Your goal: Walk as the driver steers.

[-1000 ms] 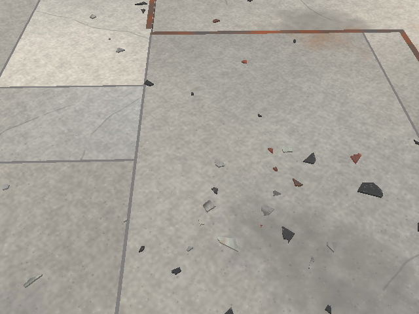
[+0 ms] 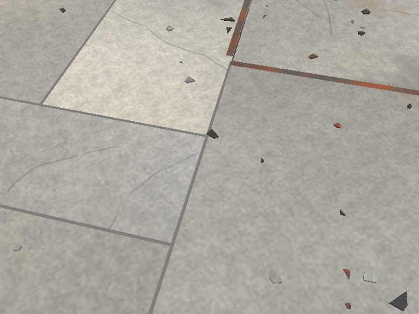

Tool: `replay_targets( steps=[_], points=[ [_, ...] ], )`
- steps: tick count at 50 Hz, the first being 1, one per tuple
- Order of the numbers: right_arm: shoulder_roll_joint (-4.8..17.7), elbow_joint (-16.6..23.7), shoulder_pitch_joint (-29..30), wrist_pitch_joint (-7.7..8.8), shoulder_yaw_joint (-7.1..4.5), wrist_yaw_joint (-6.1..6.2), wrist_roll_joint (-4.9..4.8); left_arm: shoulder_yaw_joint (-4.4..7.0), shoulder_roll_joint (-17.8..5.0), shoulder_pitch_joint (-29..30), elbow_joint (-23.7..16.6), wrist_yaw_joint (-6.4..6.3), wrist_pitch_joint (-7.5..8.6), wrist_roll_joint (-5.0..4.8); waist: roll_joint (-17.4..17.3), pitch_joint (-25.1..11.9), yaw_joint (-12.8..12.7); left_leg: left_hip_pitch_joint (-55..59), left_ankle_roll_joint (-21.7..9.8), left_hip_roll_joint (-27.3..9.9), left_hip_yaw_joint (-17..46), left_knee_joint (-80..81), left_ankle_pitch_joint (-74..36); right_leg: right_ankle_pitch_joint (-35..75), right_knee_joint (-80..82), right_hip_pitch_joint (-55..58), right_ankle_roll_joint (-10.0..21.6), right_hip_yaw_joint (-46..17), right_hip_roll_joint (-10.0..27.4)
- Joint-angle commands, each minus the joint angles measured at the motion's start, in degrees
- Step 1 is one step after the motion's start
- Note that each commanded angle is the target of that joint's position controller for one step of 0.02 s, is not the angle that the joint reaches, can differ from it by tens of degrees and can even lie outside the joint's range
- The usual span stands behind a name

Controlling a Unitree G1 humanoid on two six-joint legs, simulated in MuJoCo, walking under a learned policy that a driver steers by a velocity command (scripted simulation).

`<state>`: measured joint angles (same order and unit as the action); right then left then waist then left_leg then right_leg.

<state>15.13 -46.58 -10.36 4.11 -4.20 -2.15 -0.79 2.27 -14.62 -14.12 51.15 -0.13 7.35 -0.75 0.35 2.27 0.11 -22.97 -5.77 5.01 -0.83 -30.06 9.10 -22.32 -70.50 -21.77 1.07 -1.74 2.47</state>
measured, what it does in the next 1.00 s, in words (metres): walks ahead, turning left: right foot, then left foot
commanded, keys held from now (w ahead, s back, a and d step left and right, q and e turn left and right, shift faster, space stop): w+q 0.84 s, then q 0.08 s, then no key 0.08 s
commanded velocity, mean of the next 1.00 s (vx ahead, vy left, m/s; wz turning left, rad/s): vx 0.48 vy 0.00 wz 0.57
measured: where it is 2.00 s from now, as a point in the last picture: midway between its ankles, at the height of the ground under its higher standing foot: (170, 263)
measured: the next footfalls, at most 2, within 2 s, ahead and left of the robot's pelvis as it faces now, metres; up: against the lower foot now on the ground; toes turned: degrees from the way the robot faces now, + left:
right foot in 0.38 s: +0.40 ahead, -0.11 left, +0.00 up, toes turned +16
left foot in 0.90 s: +0.55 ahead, +0.25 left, +0.00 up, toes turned +36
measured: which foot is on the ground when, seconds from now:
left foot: down 0.00-0.38, up 0.40-0.88, down 0.90-1.00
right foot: up 0.00-0.36, down 0.38-0.92, up 0.94-1.00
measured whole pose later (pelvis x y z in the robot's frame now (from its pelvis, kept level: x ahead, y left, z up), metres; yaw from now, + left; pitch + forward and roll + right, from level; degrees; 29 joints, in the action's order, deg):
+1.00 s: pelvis +0.48 +0.11 -0.01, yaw +35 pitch +2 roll -1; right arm 16.9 -34.5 -6.0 1.9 -3.9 -2.2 -0.2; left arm 3.4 -17.6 -13.5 46.3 -0.2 4.2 -0.8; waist 0.0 4.6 -2.2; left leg -27.5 -4.8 2.8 -1.6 -34.7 9.6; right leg -29.7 -69.4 -18.9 -2.3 0.7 3.8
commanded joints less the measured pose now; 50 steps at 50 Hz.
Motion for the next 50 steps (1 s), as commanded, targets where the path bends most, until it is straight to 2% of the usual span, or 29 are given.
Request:
replay_targets(
  steps=[1,4,6,9,12,14,16,17,18,19,20,21,22,23,24,25,28,31,36,40,42,43,44,45,46,47,48,49,50],
  points=[
    [5.05,4.25,-1.23,0.52,-0.99,0.51,0.45,2.33,-7.29,0.93,-5.81,-0.55,0.69,0.98,-0.95,-5.92,-1.22,14.36,-11.20,-14.76,21.62,16.80,-10.16,4.76,3.23,-13.95,-0.40,-3.16,4.73],
    [7.60,4.36,-3.14,0.76,-1.65,1.53,0.17,2.25,-5.37,2.43,-7.46,-1.00,-0.89,1.74,-2.57,-4.17,-1.65,8.39,-11.48,-12.77,17.07,18.40,-15.60,9.54,11.48,-12.94,-2.99,-1.29,3.98],
    [8.64,4.02,-5.65,0.61,-1.97,2.29,-0.09,2.07,-4.77,7.38,-9.30,-1.19,-1.07,1.84,-3.06,-3.03,-0.06,7.63,-10.25,-11.47,15.72,18.35,-15.11,16.41,20.04,-13.90,-4.04,-0.91,2.76],
    [8.46,3.72,-8.35,0.05,-1.95,2.85,-0.51,1.51,-3.46,13.85,-11.31,-0.65,-0.69,1.29,-4.83,-2.54,2.61,7.84,-7.66,-9.46,15.02,17.06,-9.36,25.77,33.24,-11.11,-3.89,-0.92,0.00],
    [8.71,3.17,-10.57,-0.35,-2.01,3.00,-0.78,1.55,-4.35,18.06,-13.25,0.13,-0.13,0.54,-5.72,-2.26,4.23,10.35,-6.88,-10.79,18.46,15.06,-6.01,27.52,39.31,-8.98,-3.55,-1.47,-1.71],
    [8.38,3.05,-11.37,-0.74,-1.97,3.26,-0.90,1.92,-5.76,18.81,-14.10,0.73,0.47,0.43,-5.72,-2.46,4.10,14.24,-6.48,-12.16,22.01,11.68,-4.95,24.82,42.40,-8.37,-2.79,-2.68,-2.19],
    [8.79,3.51,-10.58,-1.10,-2.18,3.56,-0.65,2.42,-7.13,17.08,-14.15,1.07,1.14,0.26,-7.12,-2.83,2.60,16.48,-5.75,-13.21,25.20,8.29,-6.23,19.90,44.02,-5.28,-1.48,-2.93,-2.49],
    [8.45,3.98,-9.54,-1.29,-2.11,3.60,-0.62,2.79,-7.67,13.71,-13.36,0.99,1.43,0.29,-7.87,-3.75,0.66,16.39,-5.01,-12.47,25.70,5.83,-8.07,19.12,45.82,-0.77,-0.40,-2.09,-2.77],
    [6.93,4.75,-8.53,-1.26,-1.57,3.46,-0.42,3.59,-9.20,7.89,-12.03,0.66,1.68,0.80,-7.38,-7.25,-2.23,14.53,-3.42,-9.67,24.20,-0.12,-11.04,19.55,47.05,8.55,1.43,-2.20,-1.60],
    [3.90,6.08,-7.69,-0.97,-0.40,3.10,0.36,4.46,-12.29,-1.00,-11.17,0.17,1.72,1.66,-2.57,-14.74,-6.19,7.42,-1.31,-6.19,19.53,-15.00,-5.96,17.90,45.52,23.43,5.18,-9.89,7.21],
    [0.64,7.40,-15.87,-0.41,0.64,3.02,-1.19,5.66,-16.52,-7.26,-9.34,0.16,0.84,2.20,16.46,-22.54,-3.44,-13.32,2.72,1.88,11.60,-33.16,19.40,8.36,48.67,43.63,14.52,-34.40,20.31],
    [5.94,6.41,-16.60,-0.28,-0.03,3.12,-1.67,4.61,-11.63,-6.65,-9.85,0.46,0.47,0.89,15.06,-20.21,-3.79,-21.57,3.31,-2.55,12.49,-42.36,24.19,-2.43,51.71,42.85,14.44,-42.48,22.62],
    [9.55,6.76,-11.13,-0.63,-1.04,3.07,-1.44,3.59,-7.82,-4.11,-10.78,0.30,0.09,0.70,8.23,-12.53,-5.13,-23.70,3.75,-4.77,12.07,-45.22,18.87,-2.38,52.66,35.74,11.74,-34.01,20.17],
    [9.18,7.47,-7.81,-0.99,-1.14,3.13,-0.85,3.09,-6.93,-1.14,-11.20,0.29,-0.40,1.12,3.52,-7.90,-4.22,-21.98,4.22,-6.86,9.94,-44.67,14.37,3.89,53.67,28.17,10.00,-26.13,17.62],
    [8.30,8.27,-5.76,-1.04,-1.27,2.95,-0.27,2.74,-5.97,0.82,-10.77,0.37,-0.67,1.29,2.79,-4.30,-3.11,-20.76,4.44,-8.36,9.49,-42.06,11.51,9.69,55.27,22.18,9.46,-20.87,15.27],
    [7.27,8.55,-5.96,-1.31,-1.41,2.61,-0.47,2.39,-5.30,1.76,-10.49,0.37,-0.64,1.64,4.32,-3.18,-1.67,-18.24,4.36,-9.96,9.15,-40.22,9.84,12.89,56.79,18.34,8.63,-16.34,13.41],
    [4.34,9.60,-5.75,-2.33,-1.01,2.15,-0.95,2.87,-6.14,1.73,-9.24,0.68,-0.01,1.07,5.66,-2.10,-0.75,-17.09,4.83,-11.31,7.07,-36.80,7.09,18.93,60.39,14.69,9.50,-8.35,11.95],
    [3.77,11.32,-2.60,-2.54,-0.79,2.01,-0.55,3.64,-8.19,0.76,-7.98,0.47,0.04,1.10,3.96,-1.89,-1.02,-20.05,5.66,-11.97,7.06,-30.66,1.47,25.70,61.37,16.51,10.31,-3.26,12.83],
    [2.63,13.36,5.41,-1.80,-0.10,0.35,-0.54,3.99,-10.05,-0.88,-6.48,-0.14,-1.05,0.77,3.29,-0.13,-3.83,-17.54,5.00,-11.09,3.07,-15.59,-10.42,27.45,61.24,18.88,8.12,5.72,11.59],
    [2.87,16.11,10.77,-1.87,-0.02,-0.92,-0.81,4.51,-12.01,-3.49,-5.01,-0.23,-2.23,-0.26,3.49,2.15,-5.04,-16.85,3.19,-9.97,-0.10,-9.05,-6.83,29.31,59.63,23.96,6.94,8.56,13.82],
    [4.17,16.86,10.14,-2.05,-0.65,-1.29,-0.61,4.91,-13.41,-3.09,-4.88,-0.40,-2.95,-0.77,4.53,1.22,-3.36,-12.92,1.11,-7.68,-2.62,-7.15,-1.13,42.03,55.04,26.10,5.88,10.66,14.38],
    [5.51,16.58,7.57,-2.23,-1.38,-1.27,-0.20,5.19,-14.37,-2.33,-5.16,-0.71,-3.41,-0.97,5.65,-0.51,-1.40,-8.42,0.01,-5.25,-4.58,-6.53,1.74,54.48,49.32,26.44,5.12,11.94,13.87],
    [7.57,14.86,0.50,-2.26,-2.66,-1.12,0.04,5.26,-14.70,-1.38,-5.52,-1.05,-3.97,-1.17,5.45,-4.23,2.71,0.43,-1.47,-2.24,-6.17,-3.48,0.31,62.92,39.24,25.21,3.91,13.33,12.36],
    [10.95,12.46,-8.80,-2.34,-4.46,-0.30,0.24,4.74,-13.49,-1.27,-6.02,-1.34,-3.99,-1.24,3.35,-9.17,7.40,15.28,-3.56,-0.89,-4.67,1.12,-8.18,58.48,25.65,17.93,1.21,14.48,9.60],
    [16.38,11.68,-12.56,-2.70,-5.40,1.19,0.27,2.74,-7.19,-3.71,-8.09,-1.02,-3.44,2.12,-10.38,-14.60,5.23,33.49,-7.69,-14.22,13.47,-2.02,-29.14,12.02,5.85,-1.02,-2.10,13.60,4.58],
    [19.34,15.00,-9.29,-2.03,-5.02,0.87,1.16,1.22,-5.77,-8.27,-10.10,-0.16,-1.95,1.70,-17.58,-26.80,1.43,45.70,-20.71,-28.21,43.15,4.26,-29.82,-17.94,-11.66,-16.57,-4.18,3.16,-4.64],
    [13.91,15.40,-9.17,-1.84,-3.59,0.33,1.21,2.59,-11.36,-2.35,-9.52,0.28,-1.32,-0.23,-5.72,-26.86,5.60,42.39,-17.32,-26.10,36.00,5.76,-33.10,-13.22,-13.09,-18.52,-3.49,-3.78,-0.79],
    [11.23,14.57,-6.80,-1.51,-2.65,0.20,0.84,2.33,-10.90,0.74,-10.53,0.25,-1.34,-1.13,-4.46,-19.21,4.36,35.35,-14.85,-23.83,26.44,5.32,-36.20,-8.74,-9.70,-19.96,-2.82,-2.16,1.24],
    [9.40,14.14,-4.05,-1.33,-2.08,0.26,0.07,2.18,-9.87,0.81,-9.50,-0.46,-1.77,-0.19,0.26,-13.51,2.06,26.90,-11.94,-20.56,20.81,6.08,-35.35,-5.09,-5.00,-18.62,-3.16,-1.48,3.56]
  ],
)
Keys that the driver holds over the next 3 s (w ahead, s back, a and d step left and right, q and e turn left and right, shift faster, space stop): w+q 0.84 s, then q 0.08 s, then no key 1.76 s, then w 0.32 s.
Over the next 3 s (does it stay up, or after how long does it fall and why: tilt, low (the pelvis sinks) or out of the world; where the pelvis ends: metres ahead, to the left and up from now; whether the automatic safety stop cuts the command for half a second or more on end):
stays up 0.68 0.16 0.00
